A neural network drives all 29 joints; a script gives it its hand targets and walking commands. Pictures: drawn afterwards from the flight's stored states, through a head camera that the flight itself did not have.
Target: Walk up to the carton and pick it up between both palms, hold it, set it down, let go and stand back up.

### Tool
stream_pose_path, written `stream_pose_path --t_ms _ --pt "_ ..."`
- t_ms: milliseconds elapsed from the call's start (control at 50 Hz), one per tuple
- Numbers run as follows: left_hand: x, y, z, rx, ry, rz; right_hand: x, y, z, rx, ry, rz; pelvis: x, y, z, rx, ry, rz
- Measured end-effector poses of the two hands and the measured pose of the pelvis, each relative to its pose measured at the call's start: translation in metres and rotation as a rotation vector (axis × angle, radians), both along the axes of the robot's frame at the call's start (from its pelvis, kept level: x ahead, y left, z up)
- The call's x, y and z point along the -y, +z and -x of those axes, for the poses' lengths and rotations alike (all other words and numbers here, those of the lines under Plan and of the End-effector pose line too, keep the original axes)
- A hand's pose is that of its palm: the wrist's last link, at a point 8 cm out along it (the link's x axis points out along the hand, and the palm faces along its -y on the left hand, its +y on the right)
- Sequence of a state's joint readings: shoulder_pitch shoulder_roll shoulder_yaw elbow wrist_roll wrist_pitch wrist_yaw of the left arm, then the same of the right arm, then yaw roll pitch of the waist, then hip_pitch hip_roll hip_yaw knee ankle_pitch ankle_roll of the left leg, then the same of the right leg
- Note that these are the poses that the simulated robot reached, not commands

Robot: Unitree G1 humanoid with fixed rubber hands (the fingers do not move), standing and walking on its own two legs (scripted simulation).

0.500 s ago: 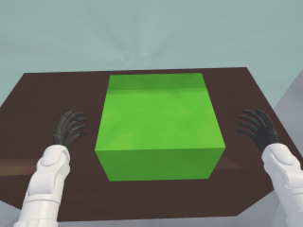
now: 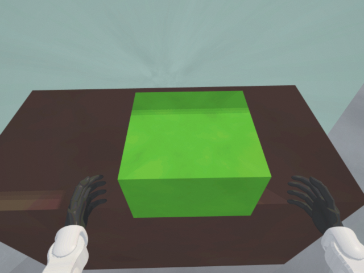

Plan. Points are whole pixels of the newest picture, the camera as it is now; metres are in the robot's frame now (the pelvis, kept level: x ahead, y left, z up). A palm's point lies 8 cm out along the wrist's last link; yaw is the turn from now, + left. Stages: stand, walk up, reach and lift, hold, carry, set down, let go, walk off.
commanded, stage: set down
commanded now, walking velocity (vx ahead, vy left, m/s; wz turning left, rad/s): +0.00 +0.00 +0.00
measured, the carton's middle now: (190, 151) +0.42 +0.01 +0.00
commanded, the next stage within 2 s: let go in 1.56 s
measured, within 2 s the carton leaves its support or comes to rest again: neither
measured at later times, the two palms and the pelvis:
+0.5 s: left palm (83, 246) +0.18 +0.23 -0.02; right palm (314, 245) +0.19 -0.24 -0.02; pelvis +0.00 +0.00 +0.00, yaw +0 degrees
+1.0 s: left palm (80, 262) +0.16 +0.24 -0.04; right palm (301, 254) +0.18 -0.22 -0.04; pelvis +0.01 +0.01 +0.00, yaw +0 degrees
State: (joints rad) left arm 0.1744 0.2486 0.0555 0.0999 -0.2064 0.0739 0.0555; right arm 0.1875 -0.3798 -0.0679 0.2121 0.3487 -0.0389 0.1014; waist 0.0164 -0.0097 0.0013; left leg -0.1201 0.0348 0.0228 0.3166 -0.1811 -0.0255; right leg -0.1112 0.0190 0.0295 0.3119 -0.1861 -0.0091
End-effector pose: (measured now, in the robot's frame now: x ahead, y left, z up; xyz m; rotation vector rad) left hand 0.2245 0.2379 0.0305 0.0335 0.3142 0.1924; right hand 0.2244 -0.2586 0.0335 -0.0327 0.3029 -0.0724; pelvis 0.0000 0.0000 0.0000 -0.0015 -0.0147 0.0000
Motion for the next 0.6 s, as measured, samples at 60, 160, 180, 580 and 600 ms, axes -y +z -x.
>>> stream_pose_path --t_ms 60,160,180,580,600 --pt "0.001 -0.006 0.011 -0.006 0.002 -0.003 -0.002 -0.006 0.010 -0.010 0.000 0.001 -0.001 0.000 0.000 -0.001 0.000 -0.001" --pt "0.003 -0.015 0.024 -0.004 0.003 -0.004 -0.003 -0.015 0.021 -0.016 -0.006 0.001 -0.001 0.000 0.000 0.002 0.001 -0.002" --pt "0.003 -0.017 0.026 -0.005 0.003 -0.005 -0.003 -0.017 0.022 -0.018 -0.007 0.001 -0.001 0.000 0.000 0.004 0.001 -0.002" --pt "0.005 -0.052 0.043 -0.098 -0.018 -0.027 -0.016 -0.055 0.039 -0.102 -0.032 0.014 -0.002 -0.002 -0.007 0.040 0.005 -0.001" --pt "0.005 -0.053 0.043 -0.107 -0.018 -0.029 -0.017 -0.056 0.039 -0.109 -0.031 0.018 -0.002 -0.002 -0.007 0.042 0.006 -0.001"
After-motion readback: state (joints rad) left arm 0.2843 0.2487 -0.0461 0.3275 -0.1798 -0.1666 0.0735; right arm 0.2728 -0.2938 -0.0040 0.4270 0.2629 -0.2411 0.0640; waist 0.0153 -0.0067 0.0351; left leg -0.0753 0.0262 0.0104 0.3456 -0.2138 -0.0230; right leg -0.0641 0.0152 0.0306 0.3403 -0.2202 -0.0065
